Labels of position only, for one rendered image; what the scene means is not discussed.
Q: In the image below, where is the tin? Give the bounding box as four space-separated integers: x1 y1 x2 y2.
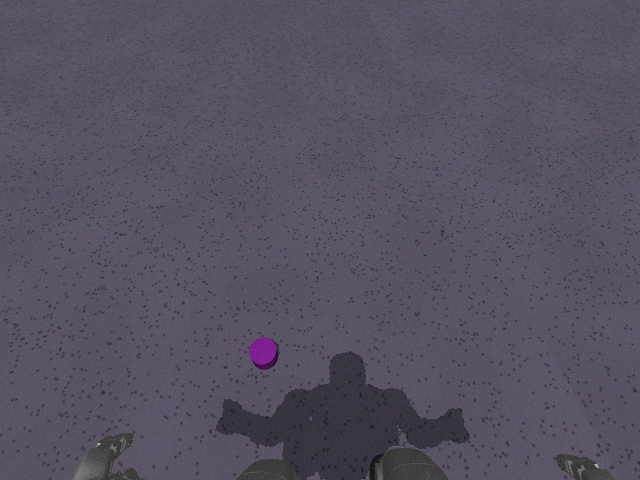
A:
249 338 278 370

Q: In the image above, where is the right robot hand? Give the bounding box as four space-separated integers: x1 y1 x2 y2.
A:
556 454 616 480

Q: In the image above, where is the left robot hand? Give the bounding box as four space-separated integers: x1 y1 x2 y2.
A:
72 433 144 480

